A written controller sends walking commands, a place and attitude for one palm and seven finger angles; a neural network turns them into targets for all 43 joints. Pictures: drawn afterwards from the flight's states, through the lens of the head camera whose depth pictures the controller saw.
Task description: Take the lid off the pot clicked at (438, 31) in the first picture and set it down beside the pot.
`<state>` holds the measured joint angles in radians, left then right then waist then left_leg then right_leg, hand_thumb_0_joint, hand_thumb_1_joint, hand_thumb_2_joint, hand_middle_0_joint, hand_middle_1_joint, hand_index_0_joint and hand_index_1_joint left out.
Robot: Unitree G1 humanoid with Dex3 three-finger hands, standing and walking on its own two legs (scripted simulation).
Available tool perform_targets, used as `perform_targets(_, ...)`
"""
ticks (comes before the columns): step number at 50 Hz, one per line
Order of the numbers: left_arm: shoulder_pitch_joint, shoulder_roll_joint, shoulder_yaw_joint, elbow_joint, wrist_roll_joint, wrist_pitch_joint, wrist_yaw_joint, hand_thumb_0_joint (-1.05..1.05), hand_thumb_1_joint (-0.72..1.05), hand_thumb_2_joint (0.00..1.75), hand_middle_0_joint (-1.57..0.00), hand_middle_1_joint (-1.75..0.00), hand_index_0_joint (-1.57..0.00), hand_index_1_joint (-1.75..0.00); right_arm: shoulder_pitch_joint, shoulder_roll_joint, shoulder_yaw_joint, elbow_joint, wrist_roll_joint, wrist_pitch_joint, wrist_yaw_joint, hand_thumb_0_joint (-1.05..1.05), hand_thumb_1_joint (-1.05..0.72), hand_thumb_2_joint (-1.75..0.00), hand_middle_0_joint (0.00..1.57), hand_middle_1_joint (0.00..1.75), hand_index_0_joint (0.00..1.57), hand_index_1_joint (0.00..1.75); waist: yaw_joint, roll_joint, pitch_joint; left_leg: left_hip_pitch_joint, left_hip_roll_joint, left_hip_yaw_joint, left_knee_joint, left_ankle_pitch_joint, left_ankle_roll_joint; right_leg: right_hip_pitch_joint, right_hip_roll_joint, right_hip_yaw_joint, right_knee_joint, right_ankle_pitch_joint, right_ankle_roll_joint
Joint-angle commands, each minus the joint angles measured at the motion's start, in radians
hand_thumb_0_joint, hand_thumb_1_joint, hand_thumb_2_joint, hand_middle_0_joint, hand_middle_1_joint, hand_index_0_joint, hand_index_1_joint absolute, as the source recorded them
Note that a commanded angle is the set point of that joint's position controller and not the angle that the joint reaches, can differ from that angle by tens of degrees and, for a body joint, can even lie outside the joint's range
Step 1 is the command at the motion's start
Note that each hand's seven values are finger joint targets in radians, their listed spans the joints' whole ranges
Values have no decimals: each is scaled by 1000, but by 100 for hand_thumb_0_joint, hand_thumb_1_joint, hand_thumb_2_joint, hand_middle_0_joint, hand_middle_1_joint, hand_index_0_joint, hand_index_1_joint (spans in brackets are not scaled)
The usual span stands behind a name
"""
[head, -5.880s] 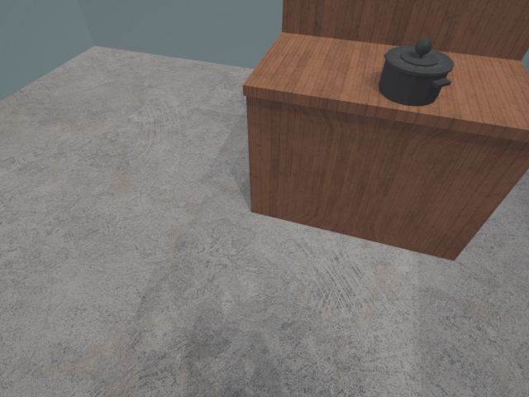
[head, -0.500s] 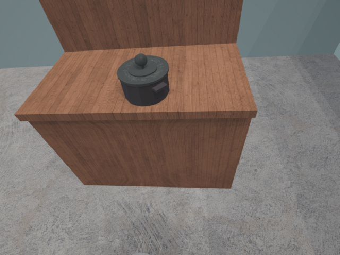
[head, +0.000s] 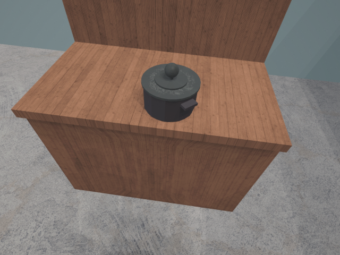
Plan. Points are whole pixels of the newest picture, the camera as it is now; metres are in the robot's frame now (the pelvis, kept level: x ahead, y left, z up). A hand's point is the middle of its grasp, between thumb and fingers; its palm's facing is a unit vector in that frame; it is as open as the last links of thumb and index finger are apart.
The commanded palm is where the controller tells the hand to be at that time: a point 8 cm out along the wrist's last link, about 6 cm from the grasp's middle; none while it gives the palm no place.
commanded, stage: take the last steps up to it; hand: left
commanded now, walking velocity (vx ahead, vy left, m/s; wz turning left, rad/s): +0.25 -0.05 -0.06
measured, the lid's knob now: (171, 70) +0.64 +0.06 +0.09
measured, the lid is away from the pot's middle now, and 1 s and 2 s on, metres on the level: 0.00 0.00 0.00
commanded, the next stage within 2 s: come to a stop and stand still in 0.22 s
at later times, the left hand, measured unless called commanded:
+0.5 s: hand (136, 213) +0.26 +0.12 -0.16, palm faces -0.03 -0.97 -0.24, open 7.4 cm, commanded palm none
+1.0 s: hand out of the picture +0.14 +0.23 -0.17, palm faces +0.05 -0.94 -0.33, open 7.4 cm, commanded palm none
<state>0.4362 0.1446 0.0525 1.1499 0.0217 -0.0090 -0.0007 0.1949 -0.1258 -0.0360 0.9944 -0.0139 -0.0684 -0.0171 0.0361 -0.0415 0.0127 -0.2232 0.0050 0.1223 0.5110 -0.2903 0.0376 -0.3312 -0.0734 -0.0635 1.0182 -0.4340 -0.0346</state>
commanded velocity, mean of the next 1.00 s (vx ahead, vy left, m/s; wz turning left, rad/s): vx -0.03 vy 0.04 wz -0.02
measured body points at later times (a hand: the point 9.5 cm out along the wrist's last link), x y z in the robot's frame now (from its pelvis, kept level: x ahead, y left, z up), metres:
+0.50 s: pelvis +0.15 -0.05 -0.01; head +0.19 -0.09 +0.44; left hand +0.26 +0.17 -0.14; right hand +0.11 -0.26 -0.18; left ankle +0.07 +0.09 -0.67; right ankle +0.22 -0.13 -0.73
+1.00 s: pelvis +0.11 +0.02 -0.01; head +0.08 -0.01 +0.44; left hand +0.14 +0.28 -0.14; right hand +0.19 -0.23 -0.16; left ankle +0.10 +0.11 -0.74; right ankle +0.20 -0.10 -0.72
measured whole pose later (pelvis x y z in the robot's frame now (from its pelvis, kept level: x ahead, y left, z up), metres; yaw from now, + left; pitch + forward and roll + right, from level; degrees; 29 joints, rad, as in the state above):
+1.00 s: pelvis +0.11 +0.02 -0.01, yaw -3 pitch -3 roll +3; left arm 0.32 0.22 0.04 0.97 0.02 0.08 0.05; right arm 0.24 -0.22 -0.04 0.88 -0.03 0.05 -0.01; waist 0.03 0.01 -0.03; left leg -0.19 -0.05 0.11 0.60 -0.35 0.05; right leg -0.47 -0.05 0.01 0.80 -0.35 -0.01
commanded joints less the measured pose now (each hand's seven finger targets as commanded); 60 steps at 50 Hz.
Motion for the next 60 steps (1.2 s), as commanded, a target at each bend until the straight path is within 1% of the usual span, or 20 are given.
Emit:
perform_targets(1, -36, 47, 16, -93, 1, -31, -9, 0, 90, 90, -20, -30, -20, -30, 153, -113, -8, 21, -1, -18, -15, 0, -90, -90, 20, 30, 20, 30, -31, 103, 87, 74, 271, -245, -328, 333, 128, -240, -41, 46, 148, 138, 17)
perform_targets(4, -53, 39, 18, -105, 4, -16, -7, 0, 90, 90, -20, -30, -20, -30, 183, -120, -9, 31, -1, -30, -20, 0, -90, -90, 20, 30, 20, 30, -18, 125, 65, 144, 250, -161, -302, 589, 132, -287, -28, 39, 138, 178, 36)
perform_targets(13, -300, 55, 9, -222, -6, -16, -15, 0, 90, 90, -20, -30, -20, -30, 234, -170, -14, 67, -18, -6, -23, 0, -90, -90, 20, 30, 20, 30, -67, 171, 93, 211, 262, -108, -200, 717, 121, -191, 10, -25, -305, 174, -4)
perform_targets(16, -85, 111, 22, -159, -4, -33, -8, 0, 90, 90, -20, -30, -20, -30, 205, -179, -15, 69, -7, 5, -18, 0, -90, -90, 20, 30, 20, 30, 35, 64, -25, 97, 212, -81, 54, 674, 58, 198, 61, -44, -492, 341, -19)
perform_targets(17, 27, 169, 35, -124, 4, -48, 3, 0, 90, 90, -20, -30, -20, -30, 211, -153, -11, 66, 4, 5, -12, 0, -90, -90, 20, 30, 20, 30, 81, -49, -111, -57, 126, -40, 267, 439, 11, 416, -53, 89, -501, 626, -51)
perform_targets(18, 79, 245, 50, -112, -1, -55, 15, 0, 90, 90, -20, -30, -20, -30, 276, -101, -9, 54, 16, 9, -15, 0, -90, -90, 20, 30, 20, 30, 55, -242, -220, -204, -23, -9, 536, -269, -44, 554, -329, 423, -544, 1132, -173)
perform_targets(19, 48, 239, 28, -120, -22, -49, 21, 0, 90, 90, -20, -30, -20, -30, 270, -121, -9, 59, 18, 29, -31, 0, -90, -90, 20, 30, 20, 30, 33, -121, -225, -126, 4, -145, 604, -369, -41, 416, -365, 400, -588, 1269, -231)
perform_targets(23, -225, 168, 9, -200, -8, -20, 48, 0, 90, 90, -20, -30, -20, -30, 220, -77, -14, 79, 18, 93, -28, 0, -90, -90, 20, 30, 20, 30, -49, -57, -37, -103, 47, -170, 585, -255, -56, 60, -279, 253, -666, 926, -205)
perform_targets(32, -194, 198, 37, -219, -2, 8, 53, 0, 90, 90, -20, -30, -20, -30, 93, -123, -46, 6, -7, 137, 2, 0, -90, -90, 20, 30, 20, 30, -12, -77, -87, -247, 10, -166, 630, -109, -98, 103, -241, 240, -705, 597, -161)
perform_targets(38, -192, 228, 43, -234, 15, 20, 42, 0, 90, 90, -20, -30, -20, -30, 40, -124, -40, -34, -2, 121, 17, 0, -90, -90, 20, 30, 20, 30, 2, -151, -59, -147, -5, -117, 369, -125, -77, 55, -201, 273, -793, 163, -131)
perform_targets(39, -149, 277, 24, -257, 24, 2, 82, 0, 90, 90, -20, -30, -20, -30, 133, -183, -54, -104, -1, 95, 24, 0, -90, -90, 20, 30, 20, 30, -57, -49, -261, -154, -70, -51, 411, -231, -105, 321, -262, 386, -690, 587, -119)
perform_targets(41, -167, 290, 37, -269, 18, 15, 78, 0, 90, 90, -20, -30, -20, -30, 37, -140, -45, -149, 2, 96, 20, 0, -90, -90, 20, 30, 20, 30, -8, 98, -236, -84, -19, -76, 165, -209, -68, 182, -236, 316, -580, 262, -168)
perform_targets(43, -202, 260, 10, -277, 12, 39, 68, 0, 90, 90, -20, -30, -20, -30, 95, -130, -33, -162, 3, 97, 15, 0, -90, -90, 20, 30, 20, 30, -66, -8, -48, 49, -52, -33, -64, -68, -43, -103, -135, 199, -593, -79, -57)
perform_targets(44, -212, 214, -3, -277, 7, 47, 64, 0, 90, 90, -20, -30, -20, -30, 126, -147, -29, -156, -2, 95, 11, 0, -90, -90, 20, 30, 20, 30, -72, -5, 29, 47, -9, -58, -141, -56, -21, -174, -67, 144, -535, -115, -12)
perform_targets(46, -169, 143, -11, -286, -13, 64, 53, 0, 90, 90, -20, -30, -20, -30, 58, -235, -39, -208, -22, 92, 10, 0, -90, -90, 20, 30, 20, 30, -37, 169, 125, -198, 238, -313, -327, -215, 88, -149, 74, -7, -248, -37, 47)
perform_targets(48, -154, 138, -11, -257, 1, 66, 49, 0, 90, 90, -20, -30, -20, -30, -49, -218, -25, -215, -18, 83, 6, 0, -90, -90, 20, 30, 20, 30, -9, 246, 153, -332, 203, -310, -312, -169, 108, -55, 66, 68, -92, 23, 24)
perform_targets(53, -49, 131, -15, -233, 2, 40, 36, 0, 90, 90, -20, -30, -20, -30, -25, -199, -7, -193, -13, 85, 0, 0, -90, -90, 20, 30, 20, 30, 30, 28, 179, -311, 172, -291, -199, -189, 91, 49, 57, 89, -375, 85, 12)
perform_targets(56, -81, 187, -20, -242, 1, 0, 34, 0, 90, 90, -20, -30, -20, -30, 101, -137, 5, -156, 7, 86, -8, 0, -90, -90, 20, 30, 20, 30, -55, -135, 63, -90, -6, -149, 24, -120, -9, -39, -147, 432, -713, 15, -106)
perform_targets(58, -142, 190, -17, -259, -1, -2, 37, 0, 90, 90, -20, -30, -20, -30, 161, -129, -2, -116, 3, 88, -3, 0, -90, -90, 20, 30, 20, 30, -85, -171, -2, 58, -5, -147, 34, -88, -9, -145, -120, 422, -767, -212, -110)
perform_targets(60, -171, 169, -21, -259, -3, -4, 39, 0, 90, 90, -20, -30, -20, -30, 189, -130, 0, -85, 1, 78, 1, 0, -90, -90, 20, 30, 20, 30, -91, -146, 1, 102, 9, -156, -36, -43, 1, -149, -84, 333, -739, -154, -81)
